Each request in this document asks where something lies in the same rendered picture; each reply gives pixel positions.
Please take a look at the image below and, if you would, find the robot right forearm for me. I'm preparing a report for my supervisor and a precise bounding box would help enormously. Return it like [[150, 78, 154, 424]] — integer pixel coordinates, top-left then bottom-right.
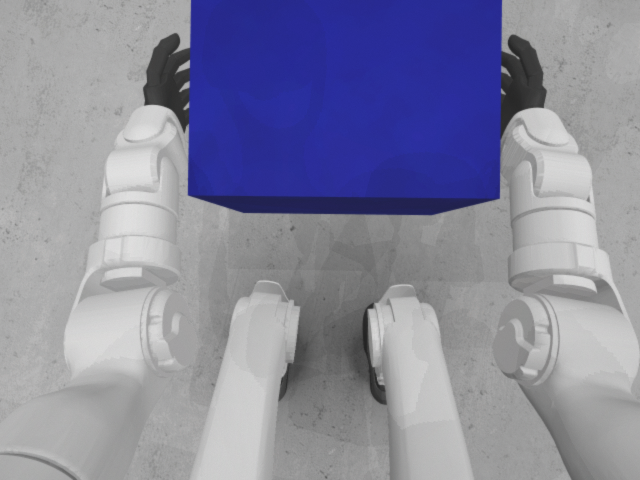
[[500, 108, 640, 382]]

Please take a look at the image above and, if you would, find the robot left forearm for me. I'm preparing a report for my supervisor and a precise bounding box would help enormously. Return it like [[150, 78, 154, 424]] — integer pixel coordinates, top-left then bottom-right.
[[64, 105, 188, 373]]

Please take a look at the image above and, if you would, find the right robot upper arm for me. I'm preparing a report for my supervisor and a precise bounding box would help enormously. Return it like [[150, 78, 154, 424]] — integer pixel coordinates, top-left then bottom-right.
[[492, 293, 640, 480]]

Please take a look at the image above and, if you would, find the carton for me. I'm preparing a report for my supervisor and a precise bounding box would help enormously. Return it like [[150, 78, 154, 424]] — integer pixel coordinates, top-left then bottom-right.
[[188, 0, 502, 215]]

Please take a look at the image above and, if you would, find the robot right foot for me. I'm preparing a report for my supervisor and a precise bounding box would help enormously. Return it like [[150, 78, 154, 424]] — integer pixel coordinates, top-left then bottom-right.
[[363, 302, 387, 405]]

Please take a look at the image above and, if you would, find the robot right hand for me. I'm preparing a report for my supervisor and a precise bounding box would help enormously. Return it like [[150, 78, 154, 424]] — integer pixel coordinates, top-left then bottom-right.
[[501, 35, 547, 138]]

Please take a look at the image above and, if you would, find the right robot thigh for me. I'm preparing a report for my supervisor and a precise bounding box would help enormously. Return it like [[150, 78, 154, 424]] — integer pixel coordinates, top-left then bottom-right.
[[367, 297, 474, 480]]

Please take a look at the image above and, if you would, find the left robot upper arm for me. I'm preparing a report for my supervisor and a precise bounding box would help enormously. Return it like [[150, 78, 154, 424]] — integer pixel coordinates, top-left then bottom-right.
[[0, 286, 197, 480]]

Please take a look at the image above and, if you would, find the robot left hand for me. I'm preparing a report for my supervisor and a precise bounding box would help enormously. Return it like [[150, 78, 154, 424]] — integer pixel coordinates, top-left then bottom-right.
[[143, 33, 190, 133]]

